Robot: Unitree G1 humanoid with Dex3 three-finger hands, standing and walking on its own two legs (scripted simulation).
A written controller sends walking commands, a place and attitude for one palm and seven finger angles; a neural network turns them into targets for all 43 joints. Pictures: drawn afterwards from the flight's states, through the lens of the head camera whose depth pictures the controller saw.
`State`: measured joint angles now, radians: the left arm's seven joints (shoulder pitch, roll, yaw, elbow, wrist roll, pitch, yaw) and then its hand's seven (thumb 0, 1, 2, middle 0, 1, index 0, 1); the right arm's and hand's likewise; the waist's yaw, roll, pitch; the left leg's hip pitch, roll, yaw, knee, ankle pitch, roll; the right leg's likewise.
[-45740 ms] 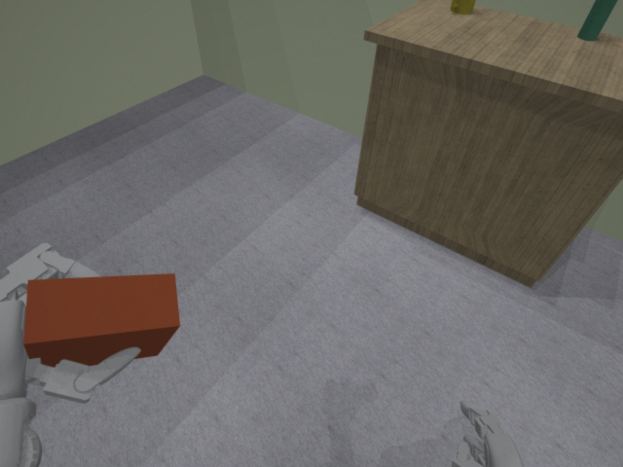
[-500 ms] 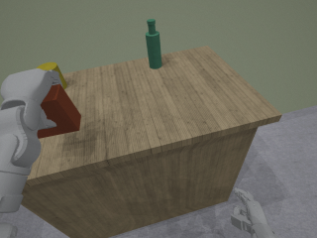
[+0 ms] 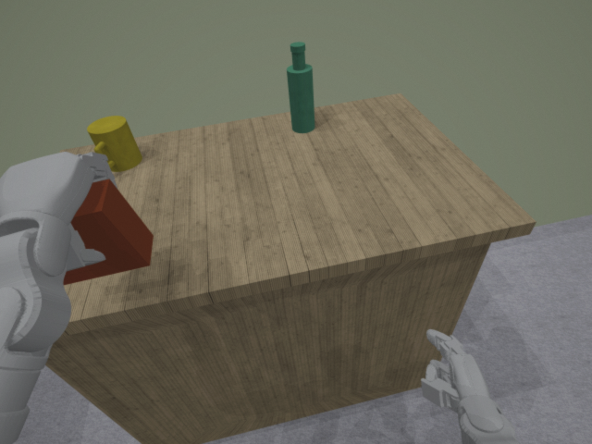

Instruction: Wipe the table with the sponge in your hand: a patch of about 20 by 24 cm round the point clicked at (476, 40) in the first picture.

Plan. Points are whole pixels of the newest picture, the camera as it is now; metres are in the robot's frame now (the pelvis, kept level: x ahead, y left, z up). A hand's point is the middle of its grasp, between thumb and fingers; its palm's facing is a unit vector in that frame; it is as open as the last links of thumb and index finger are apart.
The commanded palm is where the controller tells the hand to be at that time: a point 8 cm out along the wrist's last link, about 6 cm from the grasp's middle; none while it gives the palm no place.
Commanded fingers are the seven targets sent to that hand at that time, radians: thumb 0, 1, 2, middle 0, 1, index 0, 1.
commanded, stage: bring the sponge back beside the body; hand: left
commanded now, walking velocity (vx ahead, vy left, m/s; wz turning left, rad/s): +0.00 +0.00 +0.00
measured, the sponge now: (93, 243) +0.26 +0.32 +0.17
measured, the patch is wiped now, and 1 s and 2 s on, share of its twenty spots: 1.00 1.00 1.00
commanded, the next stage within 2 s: step back with the hand held close in 0.92 s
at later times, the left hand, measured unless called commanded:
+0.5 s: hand (65, 264) +0.20 +0.29 +0.21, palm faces +0.26 -0.11 -0.96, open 9.6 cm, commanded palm +0.14 +0.28 +0.28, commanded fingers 0.00 0.10 1.30 -1.20 -1.60 -1.20 -1.60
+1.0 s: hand (80, 280) +0.19 +0.27 +0.20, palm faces +0.28 -0.16 -0.95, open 9.6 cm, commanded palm +0.13 +0.27 +0.28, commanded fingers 0.00 0.10 1.30 -1.20 -1.60 -1.20 -1.60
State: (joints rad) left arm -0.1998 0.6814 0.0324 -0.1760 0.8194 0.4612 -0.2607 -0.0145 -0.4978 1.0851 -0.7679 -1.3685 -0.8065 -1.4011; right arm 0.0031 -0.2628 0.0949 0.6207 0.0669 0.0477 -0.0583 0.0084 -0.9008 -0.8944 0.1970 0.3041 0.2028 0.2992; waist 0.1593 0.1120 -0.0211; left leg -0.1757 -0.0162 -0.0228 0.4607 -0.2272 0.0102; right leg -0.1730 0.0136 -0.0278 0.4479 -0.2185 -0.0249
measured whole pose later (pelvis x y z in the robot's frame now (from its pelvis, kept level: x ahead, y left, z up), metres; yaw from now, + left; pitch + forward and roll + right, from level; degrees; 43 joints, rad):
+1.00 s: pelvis -0.02 -0.01 +0.00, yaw -2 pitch -8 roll +0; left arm 0.11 0.62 0.06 -0.50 0.74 0.52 -0.16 -0.02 -0.50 1.08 -0.77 -1.37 -0.81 -1.40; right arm 0.02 -0.26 0.10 0.61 0.06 0.01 -0.07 0.01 -0.90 -0.89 0.20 0.30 0.20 0.30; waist 0.16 0.11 -0.01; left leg -0.13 0.00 0.00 0.49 -0.22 -0.01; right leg -0.15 0.03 -0.01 0.48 -0.21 -0.04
